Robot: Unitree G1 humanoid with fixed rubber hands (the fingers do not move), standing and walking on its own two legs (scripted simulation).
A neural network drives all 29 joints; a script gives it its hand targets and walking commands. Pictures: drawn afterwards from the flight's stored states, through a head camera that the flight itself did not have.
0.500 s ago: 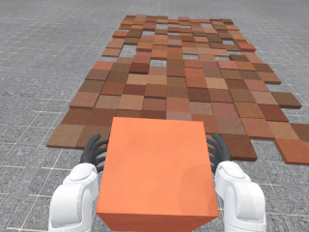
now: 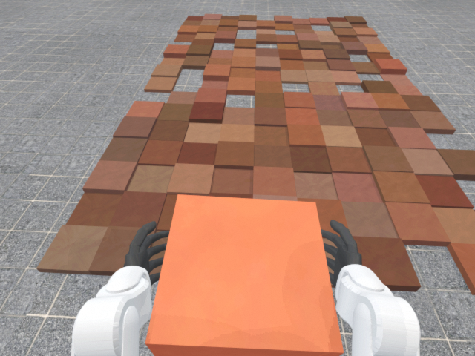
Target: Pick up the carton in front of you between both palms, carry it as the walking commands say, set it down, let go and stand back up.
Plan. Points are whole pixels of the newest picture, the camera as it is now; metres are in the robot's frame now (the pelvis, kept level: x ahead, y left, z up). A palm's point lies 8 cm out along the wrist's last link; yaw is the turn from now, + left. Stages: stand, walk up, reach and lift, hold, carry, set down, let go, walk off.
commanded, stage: carry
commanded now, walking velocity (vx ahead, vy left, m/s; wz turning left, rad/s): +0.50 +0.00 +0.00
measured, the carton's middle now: (240, 295) +0.23 +0.00 +0.02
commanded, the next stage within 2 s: none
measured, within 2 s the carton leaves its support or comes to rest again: neither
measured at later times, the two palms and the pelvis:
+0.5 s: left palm (176, 97) +0.68 +0.16 +0.12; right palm (301, 96) +0.66 -0.14 +0.13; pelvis +0.32 +0.02 -0.01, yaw -2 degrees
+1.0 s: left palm (191, 36) +1.02 +0.16 +0.15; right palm (283, 33) +1.04 -0.14 +0.15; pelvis +0.68 -0.01 +0.04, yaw -1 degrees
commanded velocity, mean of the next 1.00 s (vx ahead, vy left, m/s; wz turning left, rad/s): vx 0.50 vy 0.00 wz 0.00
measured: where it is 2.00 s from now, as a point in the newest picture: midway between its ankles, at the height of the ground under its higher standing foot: (236, 162)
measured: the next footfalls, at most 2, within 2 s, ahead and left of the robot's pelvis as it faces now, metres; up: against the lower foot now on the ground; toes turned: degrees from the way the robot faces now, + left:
left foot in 0.44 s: +0.46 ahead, +0.09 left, +0.00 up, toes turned +8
right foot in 0.86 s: +0.80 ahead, -0.09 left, +0.06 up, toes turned -9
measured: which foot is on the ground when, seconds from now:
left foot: up 0.00-0.42, down 0.44-0.90, up 0.92-1.00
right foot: down 0.00-0.44, up 0.46-0.84, down 0.86-1.00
